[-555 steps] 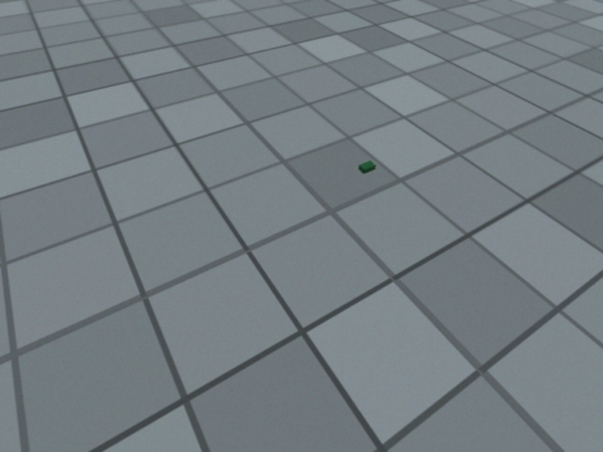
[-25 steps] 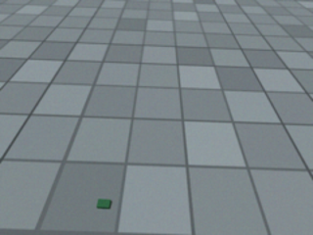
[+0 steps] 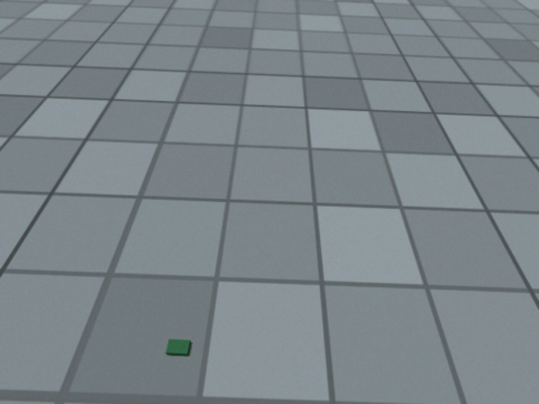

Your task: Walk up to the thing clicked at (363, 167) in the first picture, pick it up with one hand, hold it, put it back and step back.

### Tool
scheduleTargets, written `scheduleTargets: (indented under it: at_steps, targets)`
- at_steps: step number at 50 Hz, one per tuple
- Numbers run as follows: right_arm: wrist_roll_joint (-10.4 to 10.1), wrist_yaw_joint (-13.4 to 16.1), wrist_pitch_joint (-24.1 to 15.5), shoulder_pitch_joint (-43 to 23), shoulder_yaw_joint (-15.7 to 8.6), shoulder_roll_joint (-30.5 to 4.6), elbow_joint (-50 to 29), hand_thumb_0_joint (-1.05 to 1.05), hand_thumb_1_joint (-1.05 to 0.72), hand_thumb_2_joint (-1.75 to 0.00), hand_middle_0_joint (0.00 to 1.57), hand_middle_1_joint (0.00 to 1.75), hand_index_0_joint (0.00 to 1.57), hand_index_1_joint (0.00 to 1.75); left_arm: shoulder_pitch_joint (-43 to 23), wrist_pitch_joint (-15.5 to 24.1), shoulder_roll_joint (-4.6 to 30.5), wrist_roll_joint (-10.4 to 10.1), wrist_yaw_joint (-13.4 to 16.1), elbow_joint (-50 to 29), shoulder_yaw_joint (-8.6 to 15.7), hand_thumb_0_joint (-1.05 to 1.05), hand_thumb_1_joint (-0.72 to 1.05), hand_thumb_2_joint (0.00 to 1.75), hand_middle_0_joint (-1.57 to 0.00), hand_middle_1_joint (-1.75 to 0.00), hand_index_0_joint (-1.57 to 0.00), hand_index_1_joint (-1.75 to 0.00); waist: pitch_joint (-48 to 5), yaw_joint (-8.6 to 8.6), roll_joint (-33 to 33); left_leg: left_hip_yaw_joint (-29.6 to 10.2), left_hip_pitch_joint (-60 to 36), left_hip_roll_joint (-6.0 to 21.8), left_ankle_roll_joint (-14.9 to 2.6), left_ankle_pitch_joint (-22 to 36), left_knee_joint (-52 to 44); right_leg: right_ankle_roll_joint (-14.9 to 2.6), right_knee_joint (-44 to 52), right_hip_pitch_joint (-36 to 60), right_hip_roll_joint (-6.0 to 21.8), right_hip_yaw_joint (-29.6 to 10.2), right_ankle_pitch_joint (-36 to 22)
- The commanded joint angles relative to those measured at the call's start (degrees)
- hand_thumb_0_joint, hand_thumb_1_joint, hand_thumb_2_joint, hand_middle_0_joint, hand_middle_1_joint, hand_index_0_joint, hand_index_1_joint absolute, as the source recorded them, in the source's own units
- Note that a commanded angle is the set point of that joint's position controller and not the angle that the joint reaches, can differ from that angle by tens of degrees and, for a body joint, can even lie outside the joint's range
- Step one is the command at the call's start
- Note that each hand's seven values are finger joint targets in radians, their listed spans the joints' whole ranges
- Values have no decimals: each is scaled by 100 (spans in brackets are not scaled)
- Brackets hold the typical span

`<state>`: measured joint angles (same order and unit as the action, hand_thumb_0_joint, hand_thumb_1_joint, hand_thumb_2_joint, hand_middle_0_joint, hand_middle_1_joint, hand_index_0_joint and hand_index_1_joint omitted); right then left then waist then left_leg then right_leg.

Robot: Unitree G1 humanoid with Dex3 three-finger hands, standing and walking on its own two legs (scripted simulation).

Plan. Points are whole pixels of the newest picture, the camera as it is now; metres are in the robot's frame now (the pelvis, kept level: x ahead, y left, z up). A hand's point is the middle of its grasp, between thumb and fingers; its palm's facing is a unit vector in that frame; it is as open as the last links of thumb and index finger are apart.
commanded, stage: stand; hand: left
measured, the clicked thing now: (178, 347) +0.45 +0.31 -0.77
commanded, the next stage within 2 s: walk up in 0.90 s
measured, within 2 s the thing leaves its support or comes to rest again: neither
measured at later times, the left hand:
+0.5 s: hand out of the picture +0.07 +0.25 -0.16, palm faces -0.03 -0.94 -0.34, open 7.4 cm
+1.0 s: hand out of the picture +0.06 +0.27 -0.16, palm faces +0.00 -0.93 -0.38, open 7.4 cm
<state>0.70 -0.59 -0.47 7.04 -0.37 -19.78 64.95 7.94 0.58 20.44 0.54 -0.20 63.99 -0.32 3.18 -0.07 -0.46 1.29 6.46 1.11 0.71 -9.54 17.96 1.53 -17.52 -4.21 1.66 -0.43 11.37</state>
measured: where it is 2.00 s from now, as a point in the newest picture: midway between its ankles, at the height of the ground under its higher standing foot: outside the picture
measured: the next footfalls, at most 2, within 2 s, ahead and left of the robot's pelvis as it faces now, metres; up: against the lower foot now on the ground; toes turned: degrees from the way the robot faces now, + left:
right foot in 1.42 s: +0.08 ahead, -0.05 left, +0.00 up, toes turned +0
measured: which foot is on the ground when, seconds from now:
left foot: down 0.00-1.00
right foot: down 0.00-1.00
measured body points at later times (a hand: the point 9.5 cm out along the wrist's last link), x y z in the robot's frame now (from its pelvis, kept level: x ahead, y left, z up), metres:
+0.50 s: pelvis +0.01 +0.00 +0.00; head +0.02 +0.00 +0.45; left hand +0.07 +0.30 -0.13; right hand +0.08 -0.30 -0.13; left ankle +0.00 +0.13 -0.75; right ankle -0.02 -0.14 -0.75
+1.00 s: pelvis +0.00 +0.01 +0.00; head +0.01 +0.00 +0.45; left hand +0.06 +0.31 -0.13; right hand +0.07 -0.31 -0.14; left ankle +0.00 +0.13 -0.75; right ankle -0.02 -0.14 -0.75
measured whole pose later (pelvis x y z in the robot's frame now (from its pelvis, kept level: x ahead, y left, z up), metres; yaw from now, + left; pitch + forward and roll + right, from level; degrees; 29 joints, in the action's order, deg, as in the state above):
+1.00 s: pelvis +0.00 +0.01 +0.00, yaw +0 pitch -2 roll -1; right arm 2.5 -1.9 2.2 8.1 -2.6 -21.8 61.5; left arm 9.5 1.9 19.6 1.4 1.0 62.1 1.1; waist 2.7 0.4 1.8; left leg 0.6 9.7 1.4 0.1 -17.1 26.9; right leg 1.5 -19.7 -4.6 1.2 -0.4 12.7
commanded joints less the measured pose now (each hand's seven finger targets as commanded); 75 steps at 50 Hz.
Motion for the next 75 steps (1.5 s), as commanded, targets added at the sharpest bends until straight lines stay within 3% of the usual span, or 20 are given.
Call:
scheduleTargets:
  at_steps: [1, 17, 27, 44, 45, 48, 50, 51, 55, 57, 58, 59, 60, 62, 64, 67, 69, 71, 73, 75]
  targets:
    - [-22, 105, -127, -191, -219, -1248, -308, 0, -90, -90, 20, 30, 20, 30, -171, 104, 1217, 5, 84, -364, 246, 0, 90, 90, -20, -30, -20, -30, -464, -8, 86, -522, -232, 663, -169, 1022, -198, -261, 241, -99, 612, -401, -964]
    - [-27, 100, -119, -264, -215, -1262, -332, 0, -90, -90, 20, 30, 20, 30, -163, 108, 1171, 6, 79, -365, 237, 0, 90, 90, -20, -30, -20, -30, -332, 4, 98, -531, -230, 664, -162, 849, -222, -255, 316, -213, 614, -422, -840]
    - [-26, 113, -122, -259, -226, -1241, -360, 0, -90, -90, 20, 30, 20, 30, -200, 114, 1220, 15, 103, -384, 256, 0, 90, 90, -20, -30, -20, -30, -509, -20, -27, -510, -359, 707, -167, 1371, -120, -254, 182, -48, 620, -354, -1370]
    - [-24, 107, -122, -235, -219, -1252, -364, 0, -90, -90, 20, 30, 20, 30, -229, 110, 1208, 4, 87, -397, 272, 0, 90, 90, -20, -30, -20, -30, -355, -19, 63, -526, -239, 679, -168, 919, -228, -272, 304, -137, 617, -428, -873]
    - [164, 7, 52, -223, -467, -1592, -560, 0, -90, -90, 20, 30, 20, 30, 209, 194, 1613, 38, 193, -343, 479, 0, 90, 90, -20, -30, -20, -30, -441, 156, 506, -262, 30, 374, -263, 466, 265, -398, 243, 176, 725, -568, -689]
    - [211, -89, 213, -316, -464, -1199, -874, 0, -90, -90, 20, 30, 20, 30, 370, 226, 1907, 131, 324, -442, 626, 0, 90, 90, -20, -30, -20, -30, -112, 258, -355, -196, 949, 110, -139, -1286, 1194, -1010, 412, 94, 1559, -1466, -175]
    - [237, -163, 300, -284, -528, -1238, -1105, 0, -90, -90, 20, 30, 20, 30, 283, 249, 1906, 198, 370, -699, 695, 0, 90, 90, -20, -30, -20, -30, 211, 304, -688, -686, 1525, 242, -133, -1912, 2523, -1553, 500, -286, 2102, -1899, -81]
    - [217, -191, 320, -175, -553, -1241, -1179, 0, -90, -90, 20, 30, 20, 30, 208, 268, 1812, 198, 381, -819, 683, 0, 90, 90, -20, -30, -20, -30, 295, 230, -663, -824, 1564, 328, -132, -1906, 2816, -1624, 455, -457, 2098, -1768, -249]
    - [193, -245, 244, 266, -615, -1187, -1237, 0, -90, -90, 20, 30, 20, 30, -137, 251, 1655, 204, 285, -1108, 605, 0, 90, 90, -20, -30, -20, -30, -11, -82, -811, -499, 799, 272, -138, -1539, 1472, -1126, -199, -660, 1375, -740, -807]
    - [200, -164, 146, 959, -736, -1339, -960, 0, -90, -90, 20, 30, 20, 30, -411, 155, 1332, 113, 193, -1269, 497, 0, 90, 90, -20, -30, -20, -30, -283, -436, -183, -398, -447, 139, -182, -39, -154, -560, -1523, -1209, 687, -17, -639]
    - [270, -100, 63, 866, -828, -1749, -1065, 0, -90, -90, 20, 30, 20, 30, -50, 92, 855, 38, 151, -1317, 381, 0, 90, 90, -20, -30, -20, -30, -415, -276, 1113, -2089, -715, 1298, -474, 619, -611, -186, -2636, -1853, -163, 241, 790]
    - [189, -82, 12, 558, -828, -2055, -1229, 0, -90, -90, 20, 30, 20, 30, 56, 29, 1127, 10, 221, -1154, 443, 0, 90, 90, -20, -30, -20, -30, -493, -208, 1120, -2535, -2, 1640, -1038, -339, -561, -255, -2803, -1578, -209, -337, 2203]
    - [139, -62, 4, 362, -793, -1930, -1275, 0, -90, -90, 20, 30, 20, 30, -26, 25, 1280, -10, 221, -1078, 437, 0, 90, 90, -20, -30, -20, -30, -184, -123, 912, -2462, 588, 1641, -1268, -858, -558, -288, -3211, -1395, -66, -537, 2270]
    - [137, 9, -19, 36, -630, -1541, -1395, 0, -90, -90, 20, 30, 20, 30, 281, 40, 1162, -65, 194, -975, 421, 0, 90, 90, -20, -30, -20, -30, -96, 90, 901, -1721, -36, 1323, -1149, 301, -140, -300, -3038, -1791, -39, -542, 2113]
    - [104, 53, -76, 190, -584, -1518, -1336, 0, -90, -90, 20, 30, 20, 30, 302, 90, 1214, -78, 194, -855, 412, 0, 90, 90, -20, -30, -20, -30, -196, 23, 967, -1550, -126, 1391, -1122, 1642, 120, -227, -2374, -1507, 40, -405, 1774]
    - [-6, 82, -77, 89, -506, -1463, -1303, 0, -90, -90, 20, 30, 20, 30, 250, 66, 1101, -29, 163, -755, 410, 0, 90, 90, -20, -30, -20, -30, -342, 27, 899, -1261, -28, 1280, -977, 2396, 427, -236, -1484, -756, -48, -37, 1118]
    - [-106, 100, -53, -88, -456, -1417, -1294, 0, -90, -90, 20, 30, 20, 30, 378, 42, 1063, -10, 159, -667, 410, 0, 90, 90, -20, -30, -20, -30, -338, 177, 670, -1074, 297, 1110, -699, 2097, 563, -334, -560, -101, -41, -37, -71]
    - [-189, 112, -43, -44, -369, -1180, -1292, 0, -90, -90, 20, 30, 20, 30, 203, 66, 1337, 42, 156, -689, 465, 0, 90, 90, -20, -30, -20, -30, -478, 87, 56, -867, 615, 671, -319, 1114, 659, -554, -258, 447, 559, -768, -1533]
    - [-127, 130, -30, 134, -354, -1133, -1073, 0, -90, -90, 20, 30, 20, 30, -422, 47, 1468, -1, 79, -831, 405, 0, 90, 90, -20, -30, -20, -30, -315, -129, -287, -741, 26, 391, -224, -495, 107, -730, -343, -485, 852, -1011, -724]
    - [-51, 137, -111, -85, -388, -1345, -937, 0, -90, -90, 20, 30, 20, 30, -449, 16, 1206, -58, 46, -741, 353, 0, 90, 90, -20, -30, -20, -30, -252, 11, -76, -939, -11, 680, -303, 543, -123, -458, -491, -310, 459, -600, -1030]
